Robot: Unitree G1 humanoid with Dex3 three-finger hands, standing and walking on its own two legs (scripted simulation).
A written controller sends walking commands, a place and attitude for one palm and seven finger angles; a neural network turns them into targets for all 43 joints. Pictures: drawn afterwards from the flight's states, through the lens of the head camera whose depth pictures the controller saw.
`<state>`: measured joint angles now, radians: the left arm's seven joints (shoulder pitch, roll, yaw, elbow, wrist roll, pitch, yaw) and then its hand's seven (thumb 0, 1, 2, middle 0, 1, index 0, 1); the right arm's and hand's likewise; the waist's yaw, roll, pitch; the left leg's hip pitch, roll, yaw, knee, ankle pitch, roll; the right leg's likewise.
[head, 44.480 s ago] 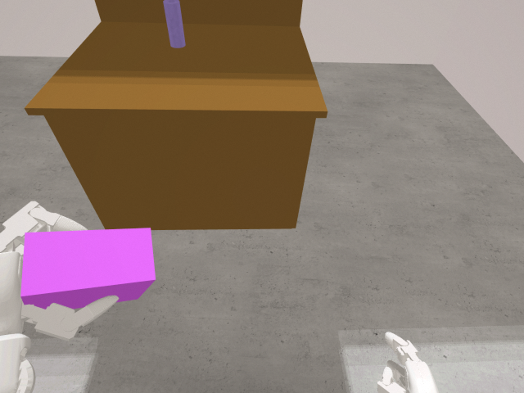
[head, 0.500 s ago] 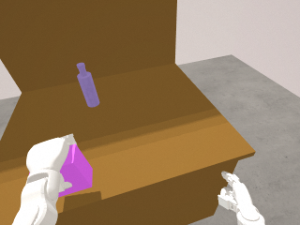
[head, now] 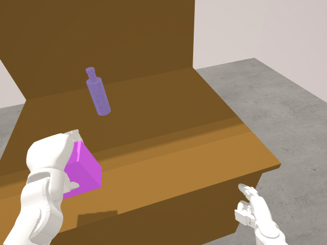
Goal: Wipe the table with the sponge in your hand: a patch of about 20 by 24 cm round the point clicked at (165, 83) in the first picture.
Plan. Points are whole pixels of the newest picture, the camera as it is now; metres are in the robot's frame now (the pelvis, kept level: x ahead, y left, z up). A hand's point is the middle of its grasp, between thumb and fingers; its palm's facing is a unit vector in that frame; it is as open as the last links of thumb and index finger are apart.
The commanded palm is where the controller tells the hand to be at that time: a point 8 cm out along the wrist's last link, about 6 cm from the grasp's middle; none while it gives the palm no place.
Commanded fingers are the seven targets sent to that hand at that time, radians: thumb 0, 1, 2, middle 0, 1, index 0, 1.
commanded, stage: lift the sponge slowly off the table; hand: left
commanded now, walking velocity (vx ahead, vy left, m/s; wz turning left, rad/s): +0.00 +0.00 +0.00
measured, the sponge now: (74, 175) +0.23 +0.28 +0.07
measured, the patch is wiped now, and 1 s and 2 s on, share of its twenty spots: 1.00 1.00 1.00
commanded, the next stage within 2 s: bring the sponge back beside the body in 0.42 s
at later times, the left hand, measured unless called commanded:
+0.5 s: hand (67, 155) +0.23 +0.27 +0.15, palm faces +0.20 -0.16 -0.97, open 10.3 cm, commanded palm +0.19 +0.26 +0.21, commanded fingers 0.00 0.10 1.30 -1.20 -1.60 -1.20 -1.60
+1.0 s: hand (65, 166) +0.22 +0.27 +0.12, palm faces +0.12 -0.15 -0.98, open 10.3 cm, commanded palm +0.18 +0.27 +0.20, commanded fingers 0.00 0.10 1.30 -1.20 -1.60 -1.20 -1.60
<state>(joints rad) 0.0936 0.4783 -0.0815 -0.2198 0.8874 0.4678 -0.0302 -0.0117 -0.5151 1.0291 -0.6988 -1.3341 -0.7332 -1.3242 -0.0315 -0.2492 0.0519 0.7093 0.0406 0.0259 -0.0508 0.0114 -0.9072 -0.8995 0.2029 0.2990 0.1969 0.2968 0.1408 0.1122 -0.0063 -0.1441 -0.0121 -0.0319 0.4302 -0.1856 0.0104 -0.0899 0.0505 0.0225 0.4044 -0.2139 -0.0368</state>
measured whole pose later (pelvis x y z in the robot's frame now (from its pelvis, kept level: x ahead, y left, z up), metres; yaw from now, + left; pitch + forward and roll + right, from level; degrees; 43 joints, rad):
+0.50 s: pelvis +0.00 +0.00 +0.00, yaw +0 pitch -5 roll +0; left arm 0.06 0.48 -0.08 -0.31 0.84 0.53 -0.05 -0.01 -0.52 1.03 -0.70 -1.33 -0.73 -1.32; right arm -0.03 -0.26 0.06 0.69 0.05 0.04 -0.06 0.01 -0.91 -0.90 0.20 0.30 0.19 0.29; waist 0.14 0.12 -0.01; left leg -0.16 -0.01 -0.03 0.43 -0.18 0.01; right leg -0.11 0.05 0.02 0.42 -0.22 -0.04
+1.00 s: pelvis +0.00 -0.01 +0.00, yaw +0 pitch -5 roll +0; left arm 0.15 0.51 -0.05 -0.32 0.85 0.50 -0.06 -0.01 -0.52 1.03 -0.70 -1.33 -0.74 -1.32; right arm -0.03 -0.27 0.05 0.68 0.04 0.02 -0.06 0.01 -0.91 -0.90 0.20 0.30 0.20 0.30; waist 0.14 0.12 -0.01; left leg -0.17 -0.01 -0.04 0.46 -0.20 0.00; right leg -0.11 0.06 0.02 0.43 -0.23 -0.05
